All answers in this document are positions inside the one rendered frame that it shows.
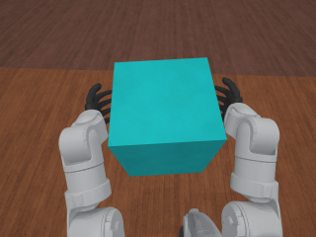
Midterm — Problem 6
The right robot upper arm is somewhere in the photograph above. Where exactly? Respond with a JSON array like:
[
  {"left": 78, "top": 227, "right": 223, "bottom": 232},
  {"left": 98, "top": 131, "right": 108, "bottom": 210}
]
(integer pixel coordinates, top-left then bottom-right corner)
[{"left": 221, "top": 200, "right": 282, "bottom": 237}]

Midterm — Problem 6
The left robot hand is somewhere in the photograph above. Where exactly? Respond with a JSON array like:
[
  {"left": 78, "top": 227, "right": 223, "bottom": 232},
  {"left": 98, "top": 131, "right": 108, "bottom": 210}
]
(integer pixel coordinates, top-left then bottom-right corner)
[{"left": 84, "top": 83, "right": 113, "bottom": 124}]

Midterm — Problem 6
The right robot hand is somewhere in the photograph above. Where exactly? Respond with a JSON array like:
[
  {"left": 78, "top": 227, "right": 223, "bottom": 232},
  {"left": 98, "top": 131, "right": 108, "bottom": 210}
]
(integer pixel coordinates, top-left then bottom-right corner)
[{"left": 214, "top": 77, "right": 243, "bottom": 122}]

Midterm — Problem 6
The right robot thigh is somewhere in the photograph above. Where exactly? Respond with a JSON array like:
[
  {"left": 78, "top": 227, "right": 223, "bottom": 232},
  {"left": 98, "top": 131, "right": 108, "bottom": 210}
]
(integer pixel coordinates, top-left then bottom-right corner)
[{"left": 183, "top": 211, "right": 223, "bottom": 237}]

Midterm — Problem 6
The robot right forearm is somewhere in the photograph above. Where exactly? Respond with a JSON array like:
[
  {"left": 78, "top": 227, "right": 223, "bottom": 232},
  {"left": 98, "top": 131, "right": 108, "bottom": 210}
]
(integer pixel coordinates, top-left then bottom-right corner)
[{"left": 223, "top": 103, "right": 283, "bottom": 236}]

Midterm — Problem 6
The robot left forearm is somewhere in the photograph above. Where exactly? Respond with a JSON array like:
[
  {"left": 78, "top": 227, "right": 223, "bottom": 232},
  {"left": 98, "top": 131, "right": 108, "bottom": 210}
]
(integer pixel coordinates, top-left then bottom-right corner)
[{"left": 58, "top": 110, "right": 112, "bottom": 237}]

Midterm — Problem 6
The carton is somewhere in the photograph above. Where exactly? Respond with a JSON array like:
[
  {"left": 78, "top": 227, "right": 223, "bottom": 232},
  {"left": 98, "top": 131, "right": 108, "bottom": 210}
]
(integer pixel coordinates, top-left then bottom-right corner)
[{"left": 108, "top": 57, "right": 227, "bottom": 177}]

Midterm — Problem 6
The left robot upper arm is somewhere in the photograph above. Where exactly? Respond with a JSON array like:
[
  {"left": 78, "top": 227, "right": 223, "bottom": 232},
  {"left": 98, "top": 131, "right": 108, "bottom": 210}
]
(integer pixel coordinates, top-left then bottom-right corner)
[{"left": 68, "top": 206, "right": 125, "bottom": 237}]

